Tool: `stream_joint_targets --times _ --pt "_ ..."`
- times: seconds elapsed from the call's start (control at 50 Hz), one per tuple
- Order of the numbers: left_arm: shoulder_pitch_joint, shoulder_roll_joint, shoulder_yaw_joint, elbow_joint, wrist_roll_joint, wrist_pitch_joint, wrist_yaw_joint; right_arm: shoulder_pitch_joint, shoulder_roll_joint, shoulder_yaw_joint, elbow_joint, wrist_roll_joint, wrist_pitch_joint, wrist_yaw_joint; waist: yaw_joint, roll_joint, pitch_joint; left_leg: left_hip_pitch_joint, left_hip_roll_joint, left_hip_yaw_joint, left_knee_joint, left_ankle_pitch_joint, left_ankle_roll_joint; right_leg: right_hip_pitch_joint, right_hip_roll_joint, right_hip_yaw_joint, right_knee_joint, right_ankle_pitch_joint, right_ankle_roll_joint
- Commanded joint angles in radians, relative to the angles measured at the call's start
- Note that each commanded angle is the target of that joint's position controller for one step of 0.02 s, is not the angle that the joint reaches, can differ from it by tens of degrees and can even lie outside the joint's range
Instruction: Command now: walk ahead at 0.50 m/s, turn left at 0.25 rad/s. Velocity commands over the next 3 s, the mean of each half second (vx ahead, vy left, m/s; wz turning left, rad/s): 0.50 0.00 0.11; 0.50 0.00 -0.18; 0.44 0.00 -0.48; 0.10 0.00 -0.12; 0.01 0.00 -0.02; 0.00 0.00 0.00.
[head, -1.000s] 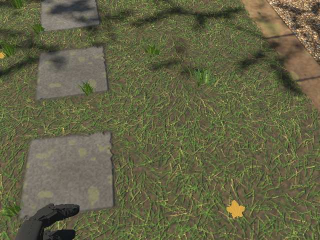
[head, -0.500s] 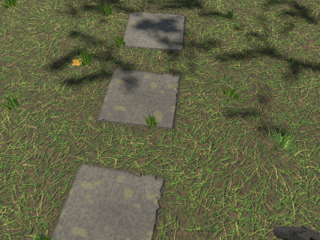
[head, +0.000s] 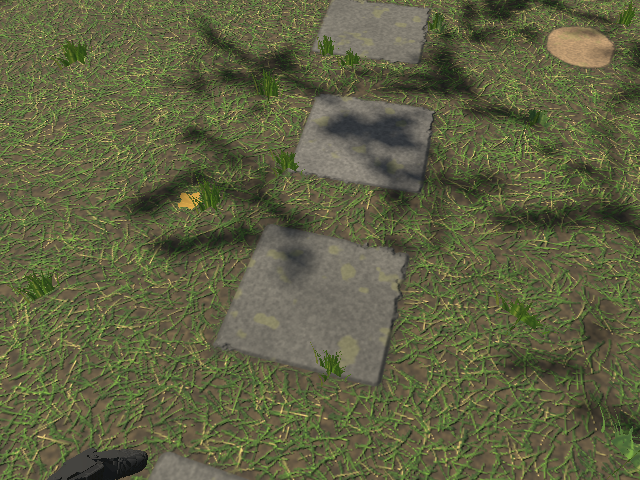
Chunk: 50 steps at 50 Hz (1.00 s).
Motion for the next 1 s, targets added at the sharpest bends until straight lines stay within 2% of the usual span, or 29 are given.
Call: stream_joint_targets --times 0.02,0.04,0.06,0.08,0.1,0.12,0.16,0.2,0.26,0.3,0.34,0.4,0.44,0.46,0.48,0.5,0.52,0.54,0.56,0.58,0.6,0.62,0.68,0.74,0.82,0.88,0.92,0.96,1.0 --pt "0.364 0.255 0.092 0.038 -0.013 0.0 -0.003 0.129 -0.031 0.014 -0.074 0.017 -0.03 0.0 0.129 -0.317 -0.32 -0.592 -0.011 0.043 0.61 -0.12 -0.024 0.796 -0.424 0.778 -0.202 -0.322 -0.295" --pt "0.324 0.177 0.069 0.028 -0.026 0.003 -0.003 0.027 -0.119 -0.008 -0.077 0.026 -0.031 -0.001 0.155 -0.175 -0.174 -0.68 0.041 0.007 0.686 -0.062 -0.019 0.695 -0.395 0.719 -0.237 -0.462 -0.251" --pt "0.265 0.146 0.057 0.018 -0.017 0.011 0.0 -0.071 -0.13 -0.01 -0.099 0.017 -0.03 -0.002 0.15 -0.098 -0.081 -0.684 0.083 0.05 0.681 0.016 -0.017 0.578 -0.354 0.578 -0.241 -0.399 -0.213" --pt "0.222 0.125 0.047 0.017 -0.009 0.016 0.001 -0.123 -0.116 -0.007 -0.115 0.0 -0.032 0.0 0.132 -0.066 -0.012 -0.67 0.115 0.077 0.626 0.074 -0.018 0.466 -0.311 0.476 -0.263 -0.286 -0.209" --pt "0.195 0.106 0.039 0.018 -0.002 0.016 0.003 -0.131 -0.101 -0.009 -0.117 -0.008 -0.034 0.004 0.105 -0.079 0.01 -0.629 0.15 0.084 0.564 0.122 -0.019 0.398 -0.276 0.407 -0.283 -0.194 -0.2" --pt "0.184 0.096 0.034 0.02 0.001 0.015 0.004 -0.115 -0.082 -0.007 -0.112 -0.007 -0.034 0.008 0.087 -0.102 0.011 -0.581 0.165 0.096 0.526 0.149 -0.023 0.356 -0.246 0.355 -0.304 -0.127 -0.193" --pt "0.193 0.102 0.036 0.034 -0.009 0.01 0.005 -0.102 -0.048 0.001 -0.103 -0.005 -0.031 0.011 0.076 -0.114 0.0 -0.554 0.173 0.125 0.458 0.171 -0.034 0.331 -0.229 0.28 -0.329 -0.01 -0.206" --pt "0.21 0.133 0.044 0.051 -0.017 0.01 0.01 -0.158 -0.027 0.011 -0.123 -0.013 -0.034 0.011 0.087 -0.092 0.014 -0.573 0.182 0.142 0.343 0.229 -0.051 0.33 -0.232 0.227 -0.354 0.083 -0.221" --pt "0.235 0.157 0.049 0.074 -0.023 0.02 0.014 -0.249 -0.004 0.023 -0.138 -0.012 -0.043 0.019 0.117 -0.079 0.022 -0.537 0.174 0.164 0.147 0.391 -0.059 0.333 -0.208 0.143 -0.366 0.138 -0.201" --pt "0.265 0.166 0.049 0.094 -0.029 0.026 0.016 -0.309 -0.001 0.025 -0.149 -0.005 -0.049 0.026 0.14 -0.076 0.032 -0.491 0.154 0.182 0.043 0.476 -0.062 0.332 -0.198 0.105 -0.361 0.147 -0.187" --pt "0.306 0.172 0.049 0.116 -0.033 0.034 0.016 -0.363 -0.006 0.024 -0.164 0.002 -0.053 0.034 0.158 -0.075 0.044 -0.47 0.14 0.189 -0.012 0.509 -0.057 0.359 -0.216 0.105 -0.352 0.146 -0.182" --pt "0.331 0.183 0.053 0.141 -0.037 0.05 0.02 -0.409 -0.022 0.018 -0.187 0.006 -0.059 0.048 0.152 -0.081 0.06 -0.472 0.128 0.183 -0.076 0.45 -0.025 0.444 -0.259 0.121 -0.312 0.185 -0.163" --pt "0.32 0.201 0.059 0.148 -0.037 0.061 0.025 -0.365 -0.048 0.006 -0.18 0.003 -0.062 0.051 0.11 -0.09 0.033 -0.384 0.106 0.201 -0.111 0.391 0.005 0.482 -0.267 0.113 -0.241 0.329 -0.143" --pt "0.302 0.204 0.059 0.147 -0.039 0.065 0.028 -0.277 -0.073 -0.009 -0.155 -0.002 -0.061 0.047 0.054 -0.084 -0.021 -0.247 0.081 0.227 -0.145 0.396 0.029 0.47 -0.24 0.078 -0.135 0.48 -0.123" --pt "0.302 0.181 0.049 0.141 -0.032 0.066 0.03 -0.132 -0.12 -0.032 -0.113 -0.007 -0.059 0.038 -0.012 -0.064 -0.122 -0.022 0.094 0.217 -0.14 0.415 0.062 0.396 -0.191 0.038 0.045 0.512 -0.095" --pt "0.302 0.119 0.023 0.108 0.001 0.061 0.033 0.054 -0.198 -0.051 -0.085 -0.019 -0.052 0.025 -0.074 0.076 -0.283 0.278 0.306 -0.022 -0.101 0.459 0.132 0.184 -0.124 -0.009 0.374 0.196 -0.055" --pt "0.422 0.028 -0.003 0.099 -0.015 0.042 0.026 0.066 -0.242 -0.056 -0.069 -0.019 -0.048 0.033 -0.001 0.33 -0.379 0.511 0.476 -0.464 -0.23 0.22 0.275 -0.165 0.034 0.024 0.655 -0.445 -0.009" --pt "0.349 0.142 0.022 0.109 -0.035 0.027 0.019 0.046 -0.143 -0.032 -0.075 -0.006 -0.046 0.035 -0.039 0.198 -0.295 0.451 0.446 -0.47 -0.289 0.083 0.243 -0.277 -0.024 0.107 0.747 -0.453 -0.016" --pt "0.258 0.172 0.033 0.081 -0.051 0.018 0.014 -0.017 -0.116 -0.02 -0.078 -0.003 -0.047 0.034 -0.028 0.147 -0.16 0.327 0.412 -0.329 -0.31 0.126 0.21 -0.319 -0.067 0.081 0.741 -0.356 -0.024" --pt "0.216 0.157 0.031 0.077 -0.043 0.016 0.017 -0.075 -0.103 -0.014 -0.082 -0.01 -0.048 0.036 0.001 0.068 -0.094 0.202 0.37 -0.233 -0.333 0.239 0.195 -0.285 -0.106 0.058 0.701 -0.27 -0.017" --pt "0.2 0.147 0.034 0.075 -0.026 0.019 0.019 -0.116 -0.082 -0.009 -0.083 -0.017 -0.05 0.039 0.027 0.053 -0.046 0.108 0.336 -0.164 -0.362 0.335 0.192 -0.255 -0.13 0.052 0.649 -0.217 -0.007" --pt "0.22 0.131 0.034 0.079 -0.024 0.027 0.017 -0.136 -0.071 -0.006 -0.082 -0.025 -0.055 0.04 0.058 0.078 -0.042 0.045 0.316 -0.12 -0.39 0.394 0.19 -0.198 -0.149 0.058 0.625 -0.18 0.001" --pt "0.231 0.086 0.026 0.087 -0.022 0.054 0.019 -0.143 -0.078 -0.011 -0.056 -0.016 -0.073 0.038 0.088 0.077 -0.023 -0.036 0.301 -0.017 -0.452 0.487 0.207 -0.17 -0.159 0.046 0.556 -0.122 0.03" --pt "0.142 0.073 0.022 0.064 -0.023 0.061 0.017 -0.116 -0.097 -0.018 -0.021 -0.024 -0.077 0.026 0.064 0.051 0.019 -0.033 0.293 0.082 -0.487 0.513 0.19 -0.226 -0.161 0.059 0.413 0.036 0.043" --pt "0.028 0.055 0.014 0.033 -0.029 0.052 0.001 -0.085 -0.12 -0.021 0.014 -0.023 -0.075 0.016 0.017 0.042 0.05 -0.015 0.278 0.203 -0.507 0.514 0.146 -0.183 -0.121 0.035 0.201 0.223 0.025" --pt "-0.053 0.052 0.01 -0.007 -0.031 0.05 -0.014 -0.038 -0.131 -0.025 0.051 -0.015 -0.064 0.011 -0.014 0.031 0.075 0.082 0.312 0.241 -0.492 0.523 0.135 -0.212 -0.107 0.023 0.12 0.228 0.003" --pt "-0.088 0.054 0.011 -0.034 -0.031 0.051 -0.026 -0.023 -0.135 -0.029 0.069 -0.009 -0.05 0.008 -0.019 0.03 0.083 0.166 0.336 0.257 -0.454 0.573 0.122 -0.244 -0.098 0.009 0.088 0.165 -0.017" --pt "-0.093 0.064 0.016 -0.056 -0.029 0.051 -0.039 -0.031 -0.148 -0.034 0.075 -0.004 -0.034 0.001 -0.003 0.045 0.071 0.227 0.351 0.281 -0.379 0.748 0.101 -0.227 -0.074 -0.03 0.071 0.063 -0.045" --pt "-0.003 0.103 0.038 -0.053 -0.026 0.056 -0.042 -0.052 -0.176 -0.041 0.066 -0.004 -0.016 -0.012 0.056 0.084 -0.011 0.242 0.34 0.319 -0.202 1.105 0.072 -0.07 -0.005 -0.098 0.078 -0.037 -0.083"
